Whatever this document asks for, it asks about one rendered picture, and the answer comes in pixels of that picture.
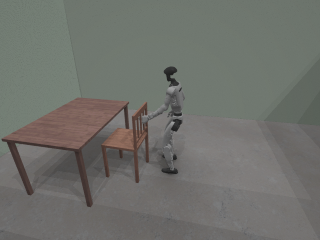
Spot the table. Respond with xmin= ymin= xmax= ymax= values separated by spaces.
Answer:
xmin=1 ymin=97 xmax=130 ymax=207

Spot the robot left shin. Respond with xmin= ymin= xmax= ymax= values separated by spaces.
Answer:
xmin=162 ymin=146 xmax=174 ymax=171

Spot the robot left forearm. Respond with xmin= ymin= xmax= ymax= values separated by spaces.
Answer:
xmin=147 ymin=105 xmax=166 ymax=120

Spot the left robot hand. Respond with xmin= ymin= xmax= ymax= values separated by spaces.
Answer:
xmin=138 ymin=115 xmax=149 ymax=124

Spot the chair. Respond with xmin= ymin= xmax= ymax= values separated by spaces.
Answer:
xmin=101 ymin=102 xmax=149 ymax=183

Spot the right robot hand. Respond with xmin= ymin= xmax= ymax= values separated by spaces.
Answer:
xmin=167 ymin=109 xmax=174 ymax=118

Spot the left robot upper arm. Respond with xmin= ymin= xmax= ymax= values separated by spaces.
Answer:
xmin=161 ymin=87 xmax=175 ymax=111

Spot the left robot foot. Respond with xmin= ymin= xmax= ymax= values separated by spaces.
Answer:
xmin=161 ymin=168 xmax=178 ymax=174

